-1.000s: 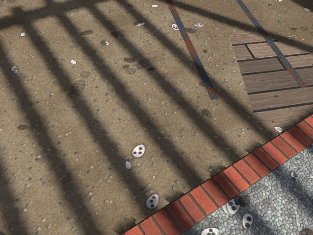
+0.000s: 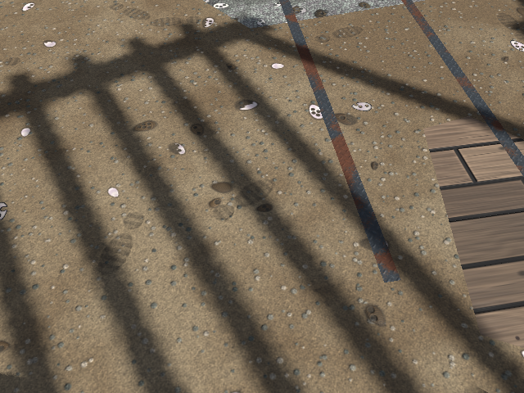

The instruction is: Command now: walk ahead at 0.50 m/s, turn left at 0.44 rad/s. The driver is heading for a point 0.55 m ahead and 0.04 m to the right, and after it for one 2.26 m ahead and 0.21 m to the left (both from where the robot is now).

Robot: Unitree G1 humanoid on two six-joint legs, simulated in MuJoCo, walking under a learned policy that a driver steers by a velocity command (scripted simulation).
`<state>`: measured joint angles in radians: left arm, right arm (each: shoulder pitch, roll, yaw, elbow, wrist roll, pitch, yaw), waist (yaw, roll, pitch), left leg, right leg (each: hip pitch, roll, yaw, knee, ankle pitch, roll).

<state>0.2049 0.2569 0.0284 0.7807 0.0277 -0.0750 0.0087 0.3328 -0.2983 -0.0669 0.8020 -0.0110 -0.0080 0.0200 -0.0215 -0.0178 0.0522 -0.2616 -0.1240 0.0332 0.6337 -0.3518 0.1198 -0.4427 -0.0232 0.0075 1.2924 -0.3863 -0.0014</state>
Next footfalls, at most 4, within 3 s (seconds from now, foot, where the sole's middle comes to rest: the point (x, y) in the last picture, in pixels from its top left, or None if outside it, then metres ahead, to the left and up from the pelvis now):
0.40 right None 0.42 -0.14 -0.88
0.78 left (245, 358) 0.63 0.07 -0.88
1.12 right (320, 377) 0.57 -0.14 -0.88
2.90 right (272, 237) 1.04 -0.02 -0.88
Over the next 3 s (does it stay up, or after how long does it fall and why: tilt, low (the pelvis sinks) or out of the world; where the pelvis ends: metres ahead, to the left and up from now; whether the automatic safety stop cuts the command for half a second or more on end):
stays up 0.92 0.02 -0.12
